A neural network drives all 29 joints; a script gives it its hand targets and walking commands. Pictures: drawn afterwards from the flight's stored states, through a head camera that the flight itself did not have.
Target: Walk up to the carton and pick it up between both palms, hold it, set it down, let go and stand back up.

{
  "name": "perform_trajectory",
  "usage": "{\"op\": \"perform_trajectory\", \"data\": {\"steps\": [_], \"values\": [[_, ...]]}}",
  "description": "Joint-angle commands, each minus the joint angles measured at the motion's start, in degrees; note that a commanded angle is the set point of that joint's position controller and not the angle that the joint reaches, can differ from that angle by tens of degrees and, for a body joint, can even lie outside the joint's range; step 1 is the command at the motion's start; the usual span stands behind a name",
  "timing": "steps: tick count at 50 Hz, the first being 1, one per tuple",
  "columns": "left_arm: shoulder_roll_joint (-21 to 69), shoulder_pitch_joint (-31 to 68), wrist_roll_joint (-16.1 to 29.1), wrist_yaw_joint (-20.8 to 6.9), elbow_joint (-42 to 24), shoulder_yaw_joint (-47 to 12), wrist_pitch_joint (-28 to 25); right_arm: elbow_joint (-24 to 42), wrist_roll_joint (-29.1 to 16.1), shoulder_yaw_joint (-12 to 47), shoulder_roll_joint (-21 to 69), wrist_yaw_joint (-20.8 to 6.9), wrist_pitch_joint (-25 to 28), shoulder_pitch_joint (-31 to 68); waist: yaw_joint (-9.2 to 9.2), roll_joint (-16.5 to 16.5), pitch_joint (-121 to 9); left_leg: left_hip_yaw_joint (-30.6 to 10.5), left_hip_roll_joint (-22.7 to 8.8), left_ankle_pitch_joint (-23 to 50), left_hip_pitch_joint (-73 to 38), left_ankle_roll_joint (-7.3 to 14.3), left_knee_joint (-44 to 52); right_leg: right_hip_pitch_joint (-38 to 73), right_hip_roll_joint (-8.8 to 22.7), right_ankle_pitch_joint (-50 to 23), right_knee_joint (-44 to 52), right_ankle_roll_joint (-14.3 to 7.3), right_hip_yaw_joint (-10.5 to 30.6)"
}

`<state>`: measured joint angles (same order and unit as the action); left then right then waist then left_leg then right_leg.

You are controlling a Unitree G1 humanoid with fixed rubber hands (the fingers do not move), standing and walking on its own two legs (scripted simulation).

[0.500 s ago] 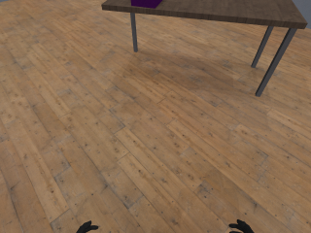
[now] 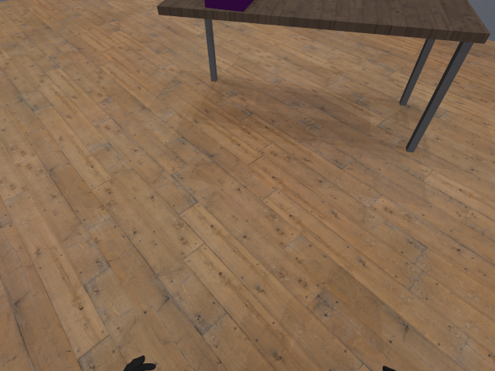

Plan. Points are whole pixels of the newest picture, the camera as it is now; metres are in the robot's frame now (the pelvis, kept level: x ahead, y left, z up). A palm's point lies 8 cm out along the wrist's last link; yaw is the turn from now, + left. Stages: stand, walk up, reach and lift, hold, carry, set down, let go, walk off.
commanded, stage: stand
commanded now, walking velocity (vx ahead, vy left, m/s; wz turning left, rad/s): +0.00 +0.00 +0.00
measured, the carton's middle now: out of the picture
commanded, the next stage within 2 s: walk up in 1.32 s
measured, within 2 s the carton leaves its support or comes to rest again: neither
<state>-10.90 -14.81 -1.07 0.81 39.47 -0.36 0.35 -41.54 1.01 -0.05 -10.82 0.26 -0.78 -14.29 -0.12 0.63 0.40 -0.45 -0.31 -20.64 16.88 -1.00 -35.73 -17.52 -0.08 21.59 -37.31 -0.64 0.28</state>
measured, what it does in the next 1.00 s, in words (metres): stands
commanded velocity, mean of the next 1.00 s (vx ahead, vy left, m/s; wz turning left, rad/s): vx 0.00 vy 0.00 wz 0.00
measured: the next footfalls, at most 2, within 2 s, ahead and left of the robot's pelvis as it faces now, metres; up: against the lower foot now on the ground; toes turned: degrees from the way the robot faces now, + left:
left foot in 1.88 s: +0.10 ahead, +0.19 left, +0.00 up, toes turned +8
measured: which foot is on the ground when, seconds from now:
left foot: down 0.00-1.00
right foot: down 0.00-1.00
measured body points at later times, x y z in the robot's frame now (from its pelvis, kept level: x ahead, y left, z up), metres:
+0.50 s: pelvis +0.00 +0.00 +0.01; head +0.02 +0.00 +0.45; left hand +0.08 +0.24 -0.12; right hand +0.08 -0.24 -0.13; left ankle -0.02 +0.13 -0.72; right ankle -0.02 -0.11 -0.72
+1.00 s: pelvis -0.02 +0.00 +0.01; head +0.00 +0.00 +0.46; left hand +0.00 +0.23 -0.14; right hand +0.00 -0.23 -0.14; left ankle -0.02 +0.13 -0.72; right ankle -0.02 -0.11 -0.72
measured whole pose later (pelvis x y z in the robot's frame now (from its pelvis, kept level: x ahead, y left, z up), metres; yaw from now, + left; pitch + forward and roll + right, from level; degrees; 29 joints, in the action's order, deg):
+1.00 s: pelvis -0.02 +0.00 +0.01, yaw +0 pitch -2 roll +1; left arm -9.4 -17.0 -0.4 1.8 58.4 0.1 0.0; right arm -58.8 0.6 -0.8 -9.8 1.7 -0.2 -16.8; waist 0.1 0.5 3.2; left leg -0.7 -0.5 -14.3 10.0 -1.2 -26.0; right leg -10.7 -0.3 15.4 -27.8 -0.7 0.2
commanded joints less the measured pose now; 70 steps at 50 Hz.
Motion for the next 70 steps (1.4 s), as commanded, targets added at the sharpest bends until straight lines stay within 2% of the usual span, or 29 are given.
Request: {"op": "perform_trajectory", "data": {"steps": [1,2,3,4,5,6,9,10,12,13,14,16,18,22,25,29,31,32,35,39,42,44,52,57,58,65,67,69,70], "values": [[-6.0,-1.2,0.3,0.4,-3.6,1.8,-1.1,3.6,0.0,-1.9,-6.5,0.2,1.3,0.9,0.78,0.1,-5.8,-1.8,-2.2,18.9,-2.7,2.7,3.8,3.6,2.9,-19.4,5.3,-1.3,2.9],[-5.7,-0.5,0.2,0.3,-4.0,1.8,-1.2,3.0,0.0,-1.9,-6.4,0.4,1.0,0.6,0.66,-0.9,-2.1,-1.9,-2.0,18.5,-1.8,2.6,4.4,1.8,3.4,-19.7,5.8,-1.5,3.6],[-5.8,-1.8,-0.1,0.5,-2.7,1.9,-1.0,2.3,0.0,-1.5,-4.9,0.6,0.8,-1.2,0.24,1.2,-2.2,-1.9,-2.5,18.9,-2.8,2.7,4.2,1.6,3.5,-20.5,6.1,-1.5,4.0],[-6.0,-2.2,0.2,0.7,-2.7,2.0,-0.9,1.9,0.0,-1.4,-4.9,0.7,0.6,-1.0,0.59,-0.1,-2.3,-2.3,-2.2,18.2,-2.2,2.7,4.3,2.1,3.1,-19.7,5.7,-1.3,3.3],[-5.6,-2.3,0.0,0.6,-2.1,2.0,-0.7,1.5,0.1,-1.9,-6.3,0.9,0.6,-1.4,0.36,1.4,-1.0,-2.8,-2.2,18.4,-1.9,2.9,4.8,2.5,3.1,-20.3,6.4,-1.4,3.3],[-6.0,-2.4,0.2,0.8,-2.1,2.0,-0.7,2.2,-0.1,-1.5,-4.7,0.9,0.8,0.0,0.28,-0.6,-3.0,-2.4,-2.3,16.7,-3.1,3.2,4.4,2.2,3.3,-19.6,6.4,-1.5,3.6],[-5.3,-2.0,0.3,0.7,-1.5,2.1,-0.6,0.9,-0.1,-1.5,-5.0,0.8,0.8,-1.1,0.13,-1.1,-2.8,-2.0,-1.9,14.8,-2.6,2.8,4.9,3.5,3.0,-18.0,6.5,-1.6,3.4],[-6.9,-0.4,0.2,1.1,-2.0,2.4,-0.7,1.3,-0.1,-1.5,-4.5,1.1,0.8,-0.4,-0.21,0.6,-1.2,-2.0,-2.1,16.3,-2.2,2.8,5.1,1.7,3.3,-18.1,6.5,-1.7,3.8],[-6.4,-1.0,0.0,0.8,-1.2,2.1,-0.7,0.4,0.0,-1.8,-6.3,0.9,0.8,-1.2,-0.22,-1.3,-1.4,-2.7,-2.3,16.6,-2.6,3.0,5.8,2.0,2.8,-17.3,7.2,-1.7,3.8],[-6.1,-2.4,0.1,0.4,-0.4,2.4,-0.8,0.2,0.1,-1.7,-5.4,0.8,0.8,-0.4,0.74,0.2,-1.6,-3.4,-2.5,16.9,-1.8,3.3,6.2,3.2,2.4,-15.6,7.0,-1.5,2.7],[-6.4,-2.6,0.1,0.6,0.2,2.3,-0.7,0.3,0.0,-2.3,-7.4,0.6,1.0,-1.0,-0.24,0.3,-2.1,-2.4,-2.4,14.9,-4.1,3.3,5.6,1.6,2.9,-16.4,7.2,-1.6,3.6],[-5.4,-2.0,0.2,0.3,0.1,2.0,-1.2,-1.2,0.0,-2.1,-6.4,0.7,0.8,-2.0,0.08,-1.1,-2.9,-2.5,-2.4,16.8,-4.2,3.0,6.0,2.9,3.0,-16.5,7.6,-1.4,3.3],[-6.6,-0.6,0.2,0.5,0.4,2.4,-1.1,-1.3,0.1,-2.1,-6.2,0.9,0.8,-1.8,-0.89,0.4,-2.0,-2.2,-2.5,15.9,-5.9,2.8,5.9,1.0,3.2,-17.7,8.0,-1.5,3.8],[-6.4,-2.0,0.3,0.6,2.1,2.4,-1.1,-2.8,-0.2,-2.1,-6.5,0.8,1.1,-1.2,0.23,-1.0,-2.1,-2.9,-2.4,17.2,-4.0,3.1,7.2,4.3,3.2,-17.6,8.3,-1.5,3.5],[-6.8,-2.7,0.4,1.0,3.9,2.3,-1.0,-3.9,-0.1,-2.3,-6.5,1.0,0.9,-1.7,0.37,1.1,-1.2,-3.5,-2.7,17.7,-4.2,3.1,8.0,4.6,3.3,-17.7,9.3,-1.3,3.6],[-6.1,-3.5,0.6,0.9,6.2,2.2,-1.1,-6.4,-0.3,-2.4,-7.0,1.5,1.1,-3.1,0.39,-1.1,-0.6,-3.2,-3.0,18.5,-5.4,2.9,8.9,5.1,3.6,-18.1,10.2,-1.3,4.0],[-7.1,-4.4,0.6,1.1,7.7,2.4,-1.0,-6.9,-0.3,-2.1,-5.8,1.2,1.1,-3.2,-0.27,2.1,-0.2,-3.5,-3.2,18.2,-5.7,2.9,9.5,5.5,3.5,-19.6,10.8,-1.3,3.6],[-5.9,-2.4,0.4,1.1,7.5,2.2,-1.0,-7.2,-0.3,-2.4,-6.3,1.2,1.1,-2.4,0.20,-0.3,1.2,-2.7,-2.5,16.6,-4.1,2.8,9.6,5.3,3.3,-17.9,10.9,-1.6,4.3],[-5.8,-4.3,0.3,1.1,9.8,2.3,-1.0,-9.3,-0.3,-1.8,-4.7,1.2,1.0,-3.5,0.24,-1.2,1.4,-2.9,-2.9,17.4,-6.1,2.5,10.4,5.3,3.8,-17.7,11.9,-1.5,4.3],[-4.7,-3.2,0.5,0.8,12.1,1.9,-0.9,-11.3,-0.4,-1.9,-4.9,1.3,0.9,-4.0,0.23,2.8,2.2,-3.9,-3.2,15.3,-5.1,2.5,11.8,5.9,3.1,-15.7,12.9,-1.1,3.7],[-4.2,-5.6,0.5,1.2,14.7,1.7,-0.9,-13.6,-0.6,-1.8,-4.3,1.6,0.8,-4.9,0.51,-1.3,4.1,-3.7,-3.0,12.0,-4.8,2.3,12.8,5.2,3.5,-13.7,14.5,-1.7,4.9],[-4.9,-3.5,0.4,1.0,15.4,1.6,-0.8,-14.8,-0.4,-1.6,-3.8,1.5,1.0,-5.0,-0.18,-1.9,2.7,-3.4,-2.8,13.3,-6.3,2.5,13.6,5.7,4.0,-14.4,14.4,-1.6,4.7],[-1.8,-5.0,0.6,1.3,19.8,0.8,-0.8,-18.4,-0.3,-1.5,-3.3,1.9,0.8,-7.0,-0.04,1.0,4.8,-3.6,-3.4,11.4,-5.7,2.5,14.4,4.6,3.4,-12.7,15.5,-1.1,4.2],[-2.5,-5.1,0.7,1.0,21.2,0.9,-1.0,-20.4,-0.4,-1.2,-2.2,1.6,0.6,-6.6,0.16,-1.0,4.4,-3.0,-2.8,9.2,-5.3,2.0,14.6,3.9,4.1,-7.8,17.3,-1.6,5.4],[-3.7,-5.1,0.6,0.9,21.8,1.2,-0.9,-20.4,-0.2,-1.2,-2.3,1.6,0.6,-6.2,0.36,1.2,3.2,-3.4,-2.8,8.9,-6.8,2.0,14.3,3.5,3.4,-7.3,17.3,-0.9,4.7],[-2.1,-6.5,0.7,1.3,23.7,0.7,-0.9,-22.5,-0.2,-0.7,-1.1,2.2,0.8,-7.3,0.69,-1.5,4.7,-3.9,-3.5,10.0,-4.2,2.2,14.8,4.5,3.5,-11.6,16.5,-1.1,4.6],[-0.9,-5.5,0.6,1.5,24.3,0.4,-0.8,-22.3,-0.2,-1.0,-1.6,1.7,1.1,-7.2,-0.29,1.2,4.9,-4.1,-3.6,10.2,-4.8,2.5,14.4,4.1,3.8,-11.1,16.6,-1.4,4.8],[-0.6,-5.3,0.3,1.6,24.4,0.3,-0.8,-22.6,-0.3,-1.1,-2.1,1.8,0.8,-7.4,-0.06,0.7,4.8,-3.6,-3.8,11.3,-5.2,2.2,14.6,3.7,3.9,-11.4,16.6,-1.5,5.0],[-2.7,-4.7,0.4,1.7,23.9,0.8,-0.9,-23.4,-0.3,-1.1,-1.2,1.8,0.9,-9.2,-0.79,-1.6,4.4,-3.3,-3.2,10.6,-5.0,2.1,14.5,4.2,3.9,-11.4,16.7,-1.4,5.0]]}}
